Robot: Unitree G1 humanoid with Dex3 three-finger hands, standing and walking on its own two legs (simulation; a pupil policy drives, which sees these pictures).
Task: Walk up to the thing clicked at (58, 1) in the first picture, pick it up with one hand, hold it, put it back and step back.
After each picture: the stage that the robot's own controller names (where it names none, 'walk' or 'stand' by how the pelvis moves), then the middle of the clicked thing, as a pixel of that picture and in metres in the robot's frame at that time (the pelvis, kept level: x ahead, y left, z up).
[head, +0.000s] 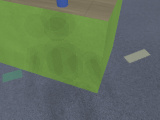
stand; out of the picture +0.94 +0.13 +0.13
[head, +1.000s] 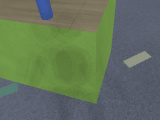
walk; out of the picture +0.82 +0.24 +0.13
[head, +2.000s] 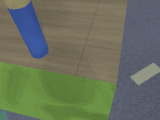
walk; (29, 26) +0.48 +0.21 +0.16
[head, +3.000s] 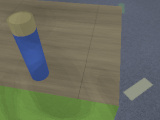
stand; (32, 51) +0.42 +0.19 +0.13
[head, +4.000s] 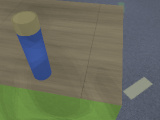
stand; (35, 50) +0.42 +0.18 +0.12
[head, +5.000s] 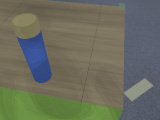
stand; (35, 52) +0.41 +0.18 +0.12
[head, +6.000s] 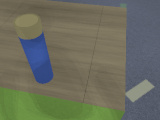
stand; (37, 53) +0.41 +0.17 +0.12
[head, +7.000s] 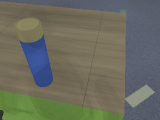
rise first; (37, 56) +0.40 +0.18 +0.13
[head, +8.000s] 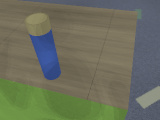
go down; (45, 50) +0.42 +0.18 +0.13
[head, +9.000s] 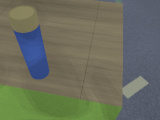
go down; (32, 48) +0.42 +0.17 +0.13
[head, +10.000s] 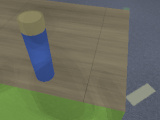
go down; (39, 50) +0.42 +0.17 +0.13
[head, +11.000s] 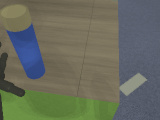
close in; (27, 47) +0.42 +0.18 +0.14
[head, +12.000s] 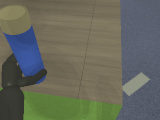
close; (26, 51) +0.39 +0.18 +0.16
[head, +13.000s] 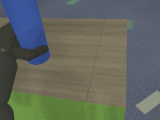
lift; (25, 18) +0.33 +0.14 +0.34
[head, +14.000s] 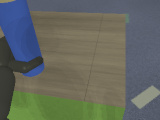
hold; (20, 32) +0.34 +0.17 +0.29
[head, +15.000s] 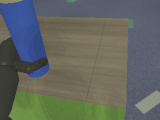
hold; (26, 33) +0.33 +0.15 +0.30
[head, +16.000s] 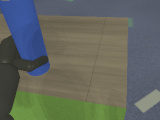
hold; (26, 31) +0.33 +0.15 +0.30
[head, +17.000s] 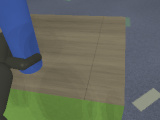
crouch; (18, 28) +0.33 +0.17 +0.31
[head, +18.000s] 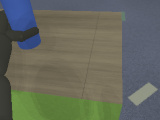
lower; (16, 3) +0.42 +0.17 +0.32
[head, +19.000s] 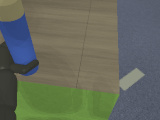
lower; (19, 40) +0.42 +0.19 +0.17
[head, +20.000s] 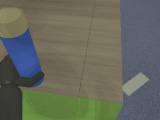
lower; (23, 54) +0.38 +0.18 +0.16
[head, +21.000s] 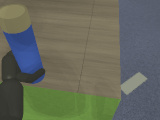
lower; (25, 50) +0.39 +0.18 +0.16
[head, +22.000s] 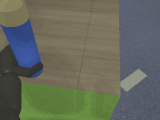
lower; (23, 44) +0.41 +0.18 +0.16
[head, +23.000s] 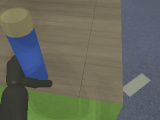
open; (28, 53) +0.38 +0.17 +0.16
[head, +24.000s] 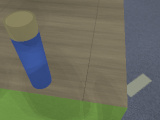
sink last; (32, 56) +0.37 +0.16 +0.15
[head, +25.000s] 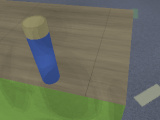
stand; (43, 54) +0.40 +0.17 +0.13
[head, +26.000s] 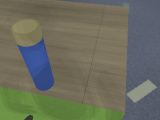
stand; (37, 60) +0.37 +0.17 +0.13
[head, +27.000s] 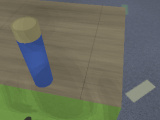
stand; (35, 57) +0.39 +0.18 +0.13
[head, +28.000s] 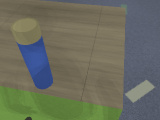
stand; (36, 58) +0.38 +0.18 +0.13
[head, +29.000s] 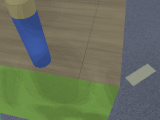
walk; (32, 35) +0.44 +0.18 +0.15
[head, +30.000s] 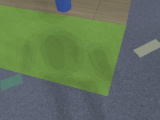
walk; out of the picture +0.72 +0.11 +0.15
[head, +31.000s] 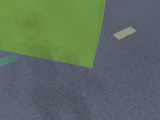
stand; out of the picture +1.08 +0.18 +0.15
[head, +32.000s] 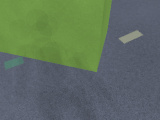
stand; out of the picture +1.07 +0.15 +0.15
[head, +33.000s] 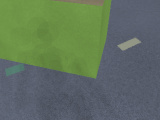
stand; out of the picture +1.07 +0.15 +0.12
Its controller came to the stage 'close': yes
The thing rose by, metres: 0.20
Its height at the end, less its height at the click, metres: +0.00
